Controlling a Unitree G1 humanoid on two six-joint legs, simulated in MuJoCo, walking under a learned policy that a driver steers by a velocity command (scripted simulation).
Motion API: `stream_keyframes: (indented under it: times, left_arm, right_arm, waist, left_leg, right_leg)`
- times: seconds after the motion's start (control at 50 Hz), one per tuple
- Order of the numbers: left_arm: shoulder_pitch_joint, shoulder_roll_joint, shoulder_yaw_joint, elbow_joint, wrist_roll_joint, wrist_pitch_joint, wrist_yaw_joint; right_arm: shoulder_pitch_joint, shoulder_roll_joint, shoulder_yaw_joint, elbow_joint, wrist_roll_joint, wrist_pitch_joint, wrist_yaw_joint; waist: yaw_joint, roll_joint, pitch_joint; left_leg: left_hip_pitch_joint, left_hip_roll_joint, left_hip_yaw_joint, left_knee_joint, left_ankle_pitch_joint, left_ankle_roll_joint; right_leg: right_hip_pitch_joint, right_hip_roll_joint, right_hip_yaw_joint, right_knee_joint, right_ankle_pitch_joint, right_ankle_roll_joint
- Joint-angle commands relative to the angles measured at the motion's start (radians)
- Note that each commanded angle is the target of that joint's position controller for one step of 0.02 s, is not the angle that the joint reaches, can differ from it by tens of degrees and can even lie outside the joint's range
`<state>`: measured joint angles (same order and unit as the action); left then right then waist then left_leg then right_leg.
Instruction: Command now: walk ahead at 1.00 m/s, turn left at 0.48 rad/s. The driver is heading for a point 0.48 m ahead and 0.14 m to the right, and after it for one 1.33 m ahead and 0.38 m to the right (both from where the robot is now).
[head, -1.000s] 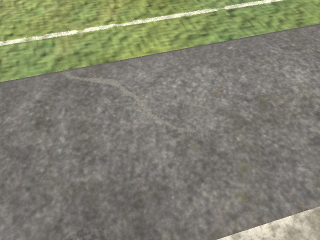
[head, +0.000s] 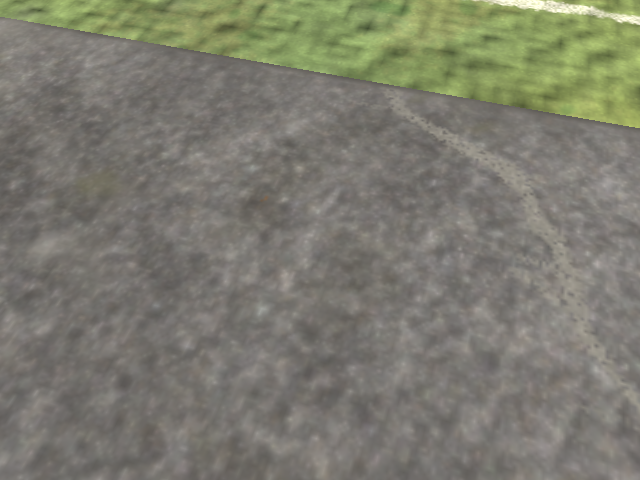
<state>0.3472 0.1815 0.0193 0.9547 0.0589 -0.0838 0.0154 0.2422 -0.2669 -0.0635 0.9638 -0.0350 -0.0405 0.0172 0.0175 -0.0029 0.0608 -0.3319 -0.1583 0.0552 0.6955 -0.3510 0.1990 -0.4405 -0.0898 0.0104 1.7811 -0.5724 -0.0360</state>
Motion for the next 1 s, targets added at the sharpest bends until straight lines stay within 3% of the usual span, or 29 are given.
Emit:
stream_keyframes:
  times: [0.02, 0.04, 0.08, 0.1, 0.12, 0.14, 0.16, 0.18, 0.2, 0.22, 0.24, 0.26, 0.3, 0.34, 0.4, 0.48, 0.52, 0.58, 0.62, 0.64, 0.66, 0.68, 0.7, 0.72, 0.74, 0.78, 0.84, 0.92, 1.0]
  left_arm:
    - [-0.103, 0.176, 0.029, -0.160, 0.010, -0.004, -0.008]
    - [-0.125, 0.158, 0.028, -0.157, 0.010, 0.021, -0.008]
    - [-0.123, 0.101, 0.015, -0.177, -0.016, 0.022, -0.021]
    - [-0.136, 0.085, 0.012, -0.154, -0.024, 0.017, -0.031]
    - [-0.137, 0.068, 0.009, -0.149, -0.038, 0.015, -0.039]
    - [-0.184, 0.073, 0.010, -0.145, -0.040, 0.008, -0.041]
    - [-0.159, 0.075, 0.015, -0.140, -0.042, 0.007, -0.040]
    - [-0.101, 0.089, 0.024, -0.105, -0.035, -0.002, -0.038]
    - [0.079, 0.092, 0.036, -0.050, -0.032, -0.011, -0.037]
    - [0.245, 0.146, 0.061, 0.000, -0.033, -0.009, -0.041]
    - [0.246, 0.264, 0.088, -0.003, -0.019, 0.004, -0.043]
    - [0.182, 0.256, 0.087, -0.027, -0.046, 0.019, -0.047]
    - [0.060, 0.190, 0.077, -0.064, -0.043, 0.032, -0.029]
    - [0.043, 0.133, 0.060, -0.071, -0.050, 0.040, -0.014]
    - [0.023, 0.184, 0.070, -0.097, -0.049, 0.029, -0.018]
    - [0.000, 0.228, 0.093, -0.151, -0.056, 0.050, -0.015]
    - [-0.010, 0.230, 0.100, -0.179, -0.057, 0.066, -0.020]
    - [-0.040, 0.233, 0.111, -0.231, -0.033, 0.075, -0.035]
    - [-0.086, 0.245, 0.118, -0.258, -0.022, 0.069, -0.034]
    - [-0.088, 0.220, 0.113, -0.262, -0.023, 0.063, -0.032]
    - [-0.072, 0.149, 0.093, -0.276, -0.040, 0.051, -0.034]
    - [-0.059, 0.082, 0.071, -0.319, -0.077, 0.040, -0.043]
    - [-0.047, 0.155, 0.076, -0.310, -0.058, 0.048, -0.039]
    - [-0.086, 0.193, 0.084, -0.309, -0.041, 0.054, -0.044]
    - [-0.106, 0.195, 0.085, -0.303, -0.031, 0.057, -0.057]
    - [-0.118, 0.163, 0.074, -0.303, -0.013, 0.065, -0.082]
    - [-0.165, 0.141, 0.057, -0.325, -0.024, 0.067, -0.087]
    - [-0.322, 0.163, 0.047, -0.378, -0.016, 0.063, -0.083]
    - [-0.496, 0.137, 0.013, -0.450, -0.015, 0.045, -0.103]
  right_arm:
    - [0.130, -0.142, -0.021, -0.033, -0.010, -0.034, -0.053]
    - [0.082, -0.119, -0.006, -0.052, -0.014, -0.049, -0.054]
    - [0.017, -0.140, -0.013, -0.072, 0.010, -0.071, -0.052]
    - [0.027, -0.120, -0.011, -0.060, 0.029, -0.077, -0.041]
    - [0.047, -0.126, -0.013, -0.056, 0.037, -0.077, -0.028]
    - [0.094, -0.108, -0.010, -0.039, 0.053, -0.078, -0.021]
    - [0.103, -0.137, -0.015, -0.031, 0.048, -0.080, -0.013]
    - [0.126, -0.129, -0.015, -0.017, 0.050, -0.080, -0.013]
    - [0.110, -0.142, -0.017, -0.017, 0.039, -0.075, -0.017]
    - [0.060, -0.135, -0.018, -0.031, 0.043, -0.076, -0.022]
    - [0.149, -0.011, -0.002, -0.078, 0.059, -0.073, -0.017]
    - [0.124, -0.036, 0.006, -0.140, 0.037, -0.070, -0.025]
    - [-0.004, -0.027, 0.015, -0.172, 0.015, -0.061, -0.032]
    - [-0.052, -0.016, 0.021, -0.205, 0.004, -0.034, -0.026]
    - [-0.046, -0.006, 0.033, -0.232, 0.002, 0.005, -0.029]
    - [-0.143, -0.019, 0.046, -0.280, 0.021, 0.012, -0.036]
    - [-0.201, -0.029, 0.048, -0.304, 0.018, 0.017, -0.029]
    - [-0.262, -0.059, 0.044, -0.323, 0.023, 0.008, -0.022]
    - [-0.169, -0.067, 0.036, -0.302, 0.032, -0.012, -0.026]
    - [-0.076, -0.087, 0.026, -0.276, 0.030, -0.027, -0.033]
    - [0.040, -0.157, 0.007, -0.265, 0.015, -0.043, -0.046]
    - [0.081, -0.268, -0.019, -0.274, -0.012, -0.044, -0.054]
    - [0.012, -0.246, -0.027, -0.279, -0.019, -0.041, -0.052]
    - [-0.022, -0.166, -0.012, -0.295, -0.007, -0.040, -0.047]
    - [-0.019, -0.122, -0.003, -0.286, 0.003, -0.043, -0.041]
    - [0.050, -0.085, 0.006, -0.249, 0.008, -0.053, -0.037]
    - [0.157, -0.064, 0.007, -0.199, 0.010, -0.075, -0.017]
    - [0.238, -0.085, 0.004, -0.159, 0.010, -0.091, -0.010]
    - [0.301, -0.083, 0.015, -0.112, 0.020, -0.083, -0.019]
  waist:
    - [0.002, -0.030, 0.014]
    - [0.028, -0.075, 0.057]
    - [0.080, -0.023, 0.057]
    - [0.062, -0.006, 0.046]
    - [0.042, 0.031, 0.049]
    - [0.000, 0.007, 0.078]
    - [0.012, 0.031, 0.053]
    - [0.022, -0.030, 0.041]
    - [0.113, -0.008, -0.044]
    - [0.207, 0.001, -0.111]
    - [0.112, -0.335, -0.234]
    - [0.089, -0.296, -0.336]
    - [0.059, -0.065, -0.145]
    - [0.011, -0.014, -0.090]
    - [-0.038, -0.010, -0.128]
    - [-0.024, -0.070, -0.182]
    - [-0.009, -0.107, -0.202]
    - [0.020, -0.112, -0.122]
    - [-0.036, -0.104, -0.080]
    - [-0.080, -0.058, -0.078]
    - [-0.122, 0.087, -0.121]
    - [-0.109, 0.315, -0.160]
    - [-0.049, 0.207, -0.094]
    - [-0.042, 0.099, -0.047]
    - [-0.039, 0.046, -0.025]
    - [-0.049, 0.098, -0.026]
    - [-0.061, 0.112, -0.031]
    - [-0.086, 0.095, 0.030]
    - [-0.099, 0.098, 0.059]
  left_leg:
    - [0.218, 0.564, -0.757, -0.299, 0.309, 0.244]
    - [0.008, 0.527, -0.685, -0.328, 0.325, 0.224]
    - [-0.184, 0.419, -0.484, -0.371, 0.360, 0.146]
    - [-0.211, 0.331, -0.355, -0.366, 0.372, 0.101]
    - [-0.189, 0.301, -0.266, -0.372, 0.482, 0.071]
    - [-0.132, 0.262, -0.195, -0.365, 0.668, 0.046]
    - [-0.054, 0.267, -0.160, -0.299, 0.871, 0.024]
    - [0.046, 0.234, -0.096, -0.180, 1.087, -0.010]
    - [0.110, 0.232, -0.058, 0.025, 1.165, -0.044]
    - [0.075, 0.185, 0.000, 0.335, 0.980, -0.089]
    - [-0.193, -0.006, 0.064, 0.857, -0.116, -0.176]
    - [-0.352, 0.005, -0.065, 0.920, -0.157, -0.164]
    - [-0.414, 0.115, -0.099, 0.775, -0.073, -0.152]
    - [-0.346, 0.157, -0.113, 0.635, -0.053, -0.170]
    - [-0.241, 0.152, -0.094, 0.415, -0.022, -0.205]
    - [-0.126, 0.110, -0.081, 0.155, 0.162, -0.237]
    - [-0.084, 0.119, -0.095, 0.107, 0.201, -0.249]
    - [-0.043, 0.133, -0.144, -0.046, 0.142, -0.247]
    - [0.138, 0.127, -0.140, -0.162, 0.072, -0.231]
    - [0.265, 0.137, -0.147, -0.215, 0.029, -0.217]
    - [0.410, 0.318, -0.330, -0.327, -0.182, -0.184]
    - [0.515, 0.556, -0.800, -0.564, -0.582, -0.123]
    - [0.425, 0.588, -0.899, -0.594, -0.638, -0.096]
    - [0.361, 0.552, -0.776, -0.555, -0.552, -0.103]
    - [0.321, 0.488, -0.596, -0.545, -0.375, -0.124]
    - [0.304, 0.381, -0.380, -0.547, -0.153, -0.146]
    - [0.343, 0.349, -0.284, -0.541, 0.028, -0.142]
    - [0.366, 0.364, -0.204, -0.584, 0.183, -0.100]
    - [0.326, 0.352, -0.151, -0.645, 0.401, -0.058]
  right_leg:
    - [-0.497, -0.104, 0.146, -0.376, 0.131, 0.054]
    - [-0.372, -0.102, 0.125, -0.476, 0.158, 0.079]
    - [-0.133, -0.114, 0.090, -0.735, 0.418, 0.061]
    - [-0.005, -0.078, 0.025, -0.830, 0.528, 0.031]
    - [0.071, -0.035, -0.041, -0.909, 0.529, 0.000]
    - [0.110, 0.015, -0.108, -0.964, 0.526, -0.025]
    - [0.167, 0.062, -0.129, -1.017, 0.512, -0.057]
    - [0.201, 0.127, -0.188, -1.072, 0.531, -0.076]
    - [0.336, 0.176, -0.192, -1.159, 0.598, -0.100]
    - [0.466, 0.137, -0.107, -1.212, 0.737, -0.137]
    - [0.674, -0.188, 0.411, -1.239, 1.229, -0.338]
    - [0.766, -0.238, 0.667, -1.339, 1.194, -0.391]
    - [0.567, -0.180, 0.495, -1.354, 1.021, -0.317]
    - [0.395, -0.109, 0.382, -1.398, 1.119, -0.275]
    - [0.284, -0.047, 0.297, -1.402, 1.293, -0.243]
    - [0.203, 0.028, 0.273, -1.386, 1.177, -0.182]
    - [0.175, 0.032, 0.346, -1.418, 0.806, -0.175]
    - [0.119, 0.027, 0.501, -1.481, 0.172, -0.173]
    - [0.002, 0.033, 0.546, -1.436, 0.008, -0.155]
    - [-0.077, 0.073, 0.525, -1.345, -0.053, -0.131]
    - [-0.182, 0.149, 0.409, -1.113, -0.124, -0.091]
    - [-0.359, 0.291, 0.187, -0.809, -0.084, -0.057]
    - [-0.432, 0.183, 0.139, -0.663, 0.058, -0.057]
    - [-0.424, 0.131, 0.124, -0.617, 0.160, -0.058]
    - [-0.396, 0.098, 0.121, -0.624, 0.228, -0.048]
    - [-0.364, 0.071, 0.098, -0.600, 0.305, -0.040]
    - [-0.411, 0.088, 0.118, -0.578, 0.391, -0.047]
    - [-0.497, 0.103, 0.109, -0.680, 0.454, -0.024]
    - [-0.349, 0.058, -0.065, -0.991, 0.502, -0.020]
